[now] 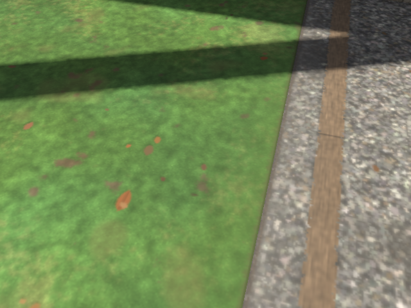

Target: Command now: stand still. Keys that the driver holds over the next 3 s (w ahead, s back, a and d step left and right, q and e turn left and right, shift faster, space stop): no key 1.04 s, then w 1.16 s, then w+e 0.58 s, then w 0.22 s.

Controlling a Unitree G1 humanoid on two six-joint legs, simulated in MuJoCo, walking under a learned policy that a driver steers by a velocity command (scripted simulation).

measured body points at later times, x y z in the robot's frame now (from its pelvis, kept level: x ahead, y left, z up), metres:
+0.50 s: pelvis +0.01 +0.00 +0.00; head +0.02 +0.00 +0.45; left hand +0.00 +0.23 -0.16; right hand -0.01 -0.22 -0.16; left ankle -0.02 +0.11 -0.75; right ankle +0.03 -0.11 -0.75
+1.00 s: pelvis +0.02 +0.00 +0.00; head +0.02 +0.00 +0.45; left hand +0.00 +0.22 -0.17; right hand -0.01 -0.21 -0.16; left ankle -0.02 +0.11 -0.75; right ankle +0.03 -0.11 -0.75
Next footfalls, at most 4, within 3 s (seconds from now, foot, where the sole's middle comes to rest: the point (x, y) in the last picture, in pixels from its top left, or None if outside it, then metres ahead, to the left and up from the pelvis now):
1.78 left None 0.46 0.02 -0.78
2.34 right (249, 242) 0.77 -0.12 -0.78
2.90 left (220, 169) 1.11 -0.02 -0.78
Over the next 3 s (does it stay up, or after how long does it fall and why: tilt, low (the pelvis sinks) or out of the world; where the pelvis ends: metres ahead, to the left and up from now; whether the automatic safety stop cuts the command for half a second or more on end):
stays up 0.99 -0.07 -0.01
